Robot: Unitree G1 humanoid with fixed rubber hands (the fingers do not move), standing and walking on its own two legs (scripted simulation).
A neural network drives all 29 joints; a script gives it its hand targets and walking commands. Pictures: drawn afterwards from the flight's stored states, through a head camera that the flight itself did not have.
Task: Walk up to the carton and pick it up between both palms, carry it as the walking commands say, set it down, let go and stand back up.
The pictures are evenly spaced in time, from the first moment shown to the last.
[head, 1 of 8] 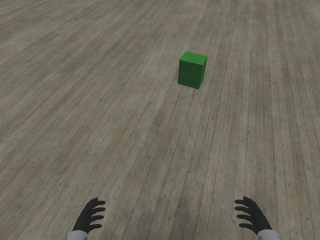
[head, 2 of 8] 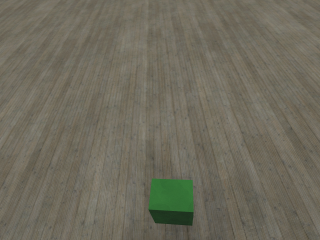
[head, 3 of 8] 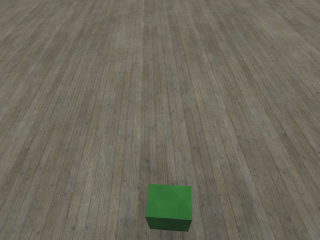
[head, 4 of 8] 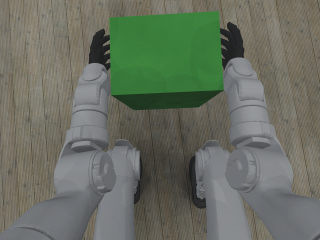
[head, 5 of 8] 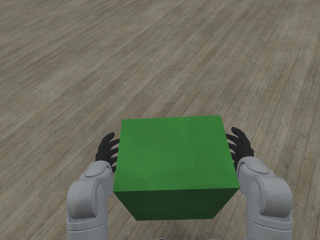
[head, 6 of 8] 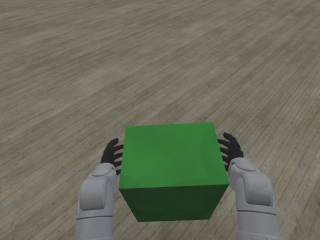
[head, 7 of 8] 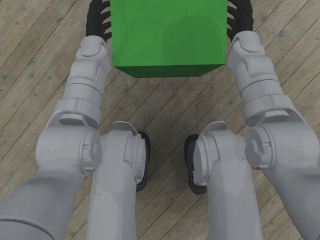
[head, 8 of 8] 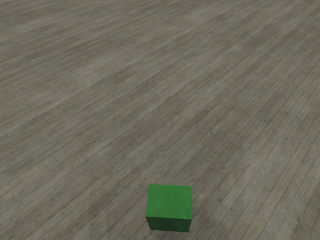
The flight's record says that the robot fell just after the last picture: no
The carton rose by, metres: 0.66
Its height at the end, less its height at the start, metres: +0.00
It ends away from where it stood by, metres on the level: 0.80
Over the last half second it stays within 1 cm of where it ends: yes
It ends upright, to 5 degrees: yes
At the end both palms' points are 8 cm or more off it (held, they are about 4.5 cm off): yes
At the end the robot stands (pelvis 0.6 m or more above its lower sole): yes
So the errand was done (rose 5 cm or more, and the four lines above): yes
